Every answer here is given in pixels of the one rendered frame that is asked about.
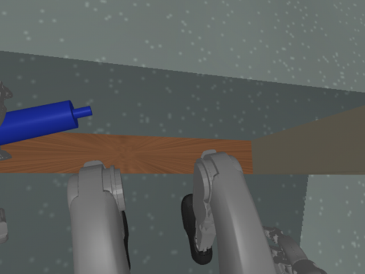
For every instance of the right robot arm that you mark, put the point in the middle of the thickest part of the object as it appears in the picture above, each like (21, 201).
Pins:
(305, 266)

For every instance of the right robot foot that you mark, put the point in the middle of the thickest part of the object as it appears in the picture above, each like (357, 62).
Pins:
(189, 222)

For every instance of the left robot foot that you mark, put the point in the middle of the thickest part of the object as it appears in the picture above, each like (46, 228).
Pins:
(126, 237)

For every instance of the right robot hand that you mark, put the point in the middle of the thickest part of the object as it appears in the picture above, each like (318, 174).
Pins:
(287, 253)

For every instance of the left robot hand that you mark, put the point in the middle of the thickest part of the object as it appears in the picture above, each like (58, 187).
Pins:
(5, 93)

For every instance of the bottle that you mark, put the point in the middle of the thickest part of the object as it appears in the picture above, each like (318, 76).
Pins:
(40, 120)

